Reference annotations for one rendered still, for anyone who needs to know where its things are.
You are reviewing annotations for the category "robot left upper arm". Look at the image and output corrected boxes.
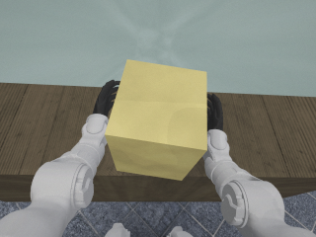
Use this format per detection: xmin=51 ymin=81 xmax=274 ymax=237
xmin=0 ymin=162 xmax=94 ymax=237

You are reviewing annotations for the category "robot left forearm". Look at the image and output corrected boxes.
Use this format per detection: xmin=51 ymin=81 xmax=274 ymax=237
xmin=31 ymin=114 xmax=109 ymax=201

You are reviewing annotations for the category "pedestal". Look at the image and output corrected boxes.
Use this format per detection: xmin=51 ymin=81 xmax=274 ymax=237
xmin=0 ymin=82 xmax=316 ymax=202

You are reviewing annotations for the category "robot left shin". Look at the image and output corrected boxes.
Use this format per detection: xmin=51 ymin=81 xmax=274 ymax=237
xmin=112 ymin=223 xmax=125 ymax=229

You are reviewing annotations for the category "robot left hand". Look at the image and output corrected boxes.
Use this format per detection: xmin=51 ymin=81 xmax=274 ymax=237
xmin=93 ymin=79 xmax=120 ymax=117

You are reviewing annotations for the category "robot right upper arm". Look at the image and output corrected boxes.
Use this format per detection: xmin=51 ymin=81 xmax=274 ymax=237
xmin=220 ymin=180 xmax=316 ymax=237

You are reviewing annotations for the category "carton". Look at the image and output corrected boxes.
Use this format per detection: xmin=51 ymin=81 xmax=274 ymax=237
xmin=105 ymin=59 xmax=207 ymax=181

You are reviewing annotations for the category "robot right hand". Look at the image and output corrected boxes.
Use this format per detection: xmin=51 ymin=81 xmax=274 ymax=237
xmin=206 ymin=94 xmax=223 ymax=131

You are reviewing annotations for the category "robot shin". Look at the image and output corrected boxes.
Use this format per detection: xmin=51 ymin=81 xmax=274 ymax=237
xmin=112 ymin=223 xmax=125 ymax=229
xmin=170 ymin=226 xmax=183 ymax=233

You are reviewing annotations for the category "robot right forearm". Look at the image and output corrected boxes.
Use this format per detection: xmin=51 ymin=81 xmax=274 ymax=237
xmin=202 ymin=129 xmax=285 ymax=218

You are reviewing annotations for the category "robot right shin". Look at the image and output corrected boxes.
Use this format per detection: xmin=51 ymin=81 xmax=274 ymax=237
xmin=170 ymin=226 xmax=183 ymax=233

